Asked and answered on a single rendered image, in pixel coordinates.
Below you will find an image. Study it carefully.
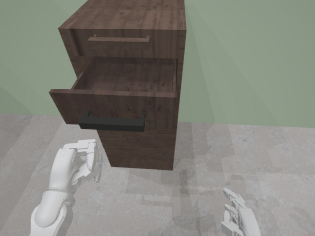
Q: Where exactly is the handle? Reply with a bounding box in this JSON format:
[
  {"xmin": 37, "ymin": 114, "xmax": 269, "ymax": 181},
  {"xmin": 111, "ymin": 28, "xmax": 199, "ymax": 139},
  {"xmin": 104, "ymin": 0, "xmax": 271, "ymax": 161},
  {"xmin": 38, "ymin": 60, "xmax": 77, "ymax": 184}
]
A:
[
  {"xmin": 78, "ymin": 110, "xmax": 146, "ymax": 132},
  {"xmin": 87, "ymin": 37, "xmax": 150, "ymax": 51}
]

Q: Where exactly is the drawer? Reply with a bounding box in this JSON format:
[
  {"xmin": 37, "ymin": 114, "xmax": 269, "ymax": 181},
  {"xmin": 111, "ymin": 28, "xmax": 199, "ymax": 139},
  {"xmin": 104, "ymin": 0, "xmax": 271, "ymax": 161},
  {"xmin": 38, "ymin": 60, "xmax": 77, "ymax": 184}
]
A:
[{"xmin": 49, "ymin": 56, "xmax": 177, "ymax": 130}]

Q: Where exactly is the left robot hand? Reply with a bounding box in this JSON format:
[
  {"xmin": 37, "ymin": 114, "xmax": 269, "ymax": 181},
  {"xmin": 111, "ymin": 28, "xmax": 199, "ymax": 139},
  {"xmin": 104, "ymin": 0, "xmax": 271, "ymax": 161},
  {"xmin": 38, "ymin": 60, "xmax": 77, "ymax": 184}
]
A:
[{"xmin": 48, "ymin": 139, "xmax": 103, "ymax": 196}]

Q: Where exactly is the left robot forearm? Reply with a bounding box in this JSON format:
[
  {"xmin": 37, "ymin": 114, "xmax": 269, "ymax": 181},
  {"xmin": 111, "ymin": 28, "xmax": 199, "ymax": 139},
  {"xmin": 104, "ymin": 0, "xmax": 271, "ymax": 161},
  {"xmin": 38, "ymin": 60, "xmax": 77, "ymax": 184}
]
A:
[{"xmin": 29, "ymin": 189, "xmax": 75, "ymax": 236}]

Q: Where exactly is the cabinet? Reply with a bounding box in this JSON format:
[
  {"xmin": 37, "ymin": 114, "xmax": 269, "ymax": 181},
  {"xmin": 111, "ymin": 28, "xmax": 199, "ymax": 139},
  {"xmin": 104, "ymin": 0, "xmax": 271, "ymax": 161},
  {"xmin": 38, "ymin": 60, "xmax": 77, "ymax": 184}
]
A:
[{"xmin": 58, "ymin": 0, "xmax": 187, "ymax": 171}]

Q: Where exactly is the right robot hand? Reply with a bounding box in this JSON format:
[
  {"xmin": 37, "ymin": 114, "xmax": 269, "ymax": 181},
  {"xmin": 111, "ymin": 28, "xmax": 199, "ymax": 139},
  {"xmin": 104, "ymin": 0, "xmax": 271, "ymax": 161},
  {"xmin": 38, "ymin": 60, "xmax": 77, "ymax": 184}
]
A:
[{"xmin": 221, "ymin": 188, "xmax": 262, "ymax": 236}]

